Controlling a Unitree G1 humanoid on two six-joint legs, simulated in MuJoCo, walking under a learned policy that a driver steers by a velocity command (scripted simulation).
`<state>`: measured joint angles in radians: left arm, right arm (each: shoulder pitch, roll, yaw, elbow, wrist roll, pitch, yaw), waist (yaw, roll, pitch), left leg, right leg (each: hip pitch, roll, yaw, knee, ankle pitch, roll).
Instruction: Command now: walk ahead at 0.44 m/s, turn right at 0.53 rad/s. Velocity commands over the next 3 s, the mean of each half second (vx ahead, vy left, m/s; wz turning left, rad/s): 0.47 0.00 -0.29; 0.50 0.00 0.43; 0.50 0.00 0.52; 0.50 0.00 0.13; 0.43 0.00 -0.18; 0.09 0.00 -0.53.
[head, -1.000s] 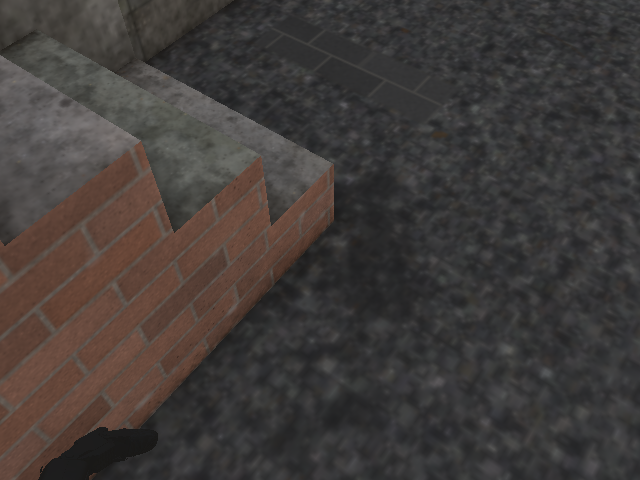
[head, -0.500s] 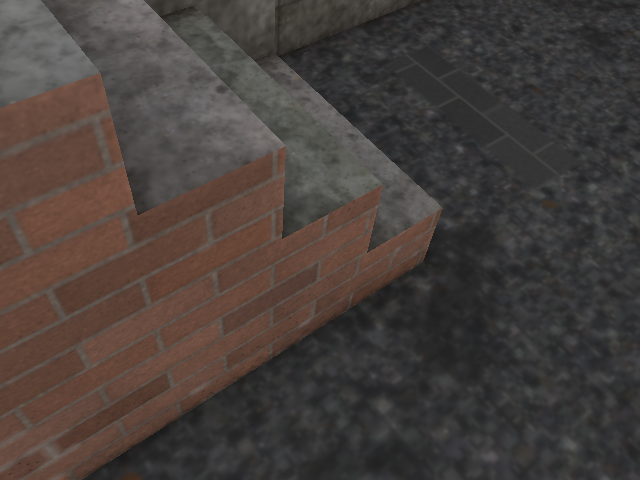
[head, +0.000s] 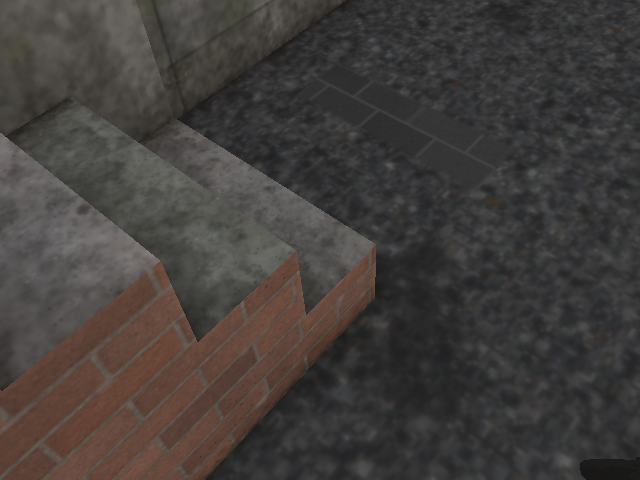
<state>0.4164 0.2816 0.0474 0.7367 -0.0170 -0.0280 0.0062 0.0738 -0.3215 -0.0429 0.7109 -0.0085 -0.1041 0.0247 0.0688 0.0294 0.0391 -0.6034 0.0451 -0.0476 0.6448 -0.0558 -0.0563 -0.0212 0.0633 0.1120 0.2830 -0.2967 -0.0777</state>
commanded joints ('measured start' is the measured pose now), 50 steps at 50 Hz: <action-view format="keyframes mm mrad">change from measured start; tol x32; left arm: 1 14 201 61 -68 -7 -2 6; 50 -250 157 68 -14 -23 -43 -10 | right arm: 1 -167 -56 -1 -107 15 -27 10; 8 346 -286 -96 -3 -22 -34 -26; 50 301 -65 -60 11 -2 147 -17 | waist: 1 25 -130 15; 8 -160 121 -433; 13 -92 28 -32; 29 25 50 -107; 31 10 -439 -365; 50 -184 -109 -124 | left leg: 1 83 -63 44 -116 69 -1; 6 397 -63 35 -223 9 100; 8 1032 332 -573 -254 -324 333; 14 497 220 -261 -465 -141 256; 26 426 191 -108 -409 1 203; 33 -192 16 -75 679 -428 80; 50 414 -54 161 132 -167 146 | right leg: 1 -92 -205 179 -46 305 -125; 6 -35 -176 200 235 625 -58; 10 -720 -53 99 1001 -190 63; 29 -52 -102 -76 193 200 26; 31 362 -486 525 74 64 -167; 45 -152 -294 -225 -115 421 -99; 50 -82 -300 -301 295 1041 -52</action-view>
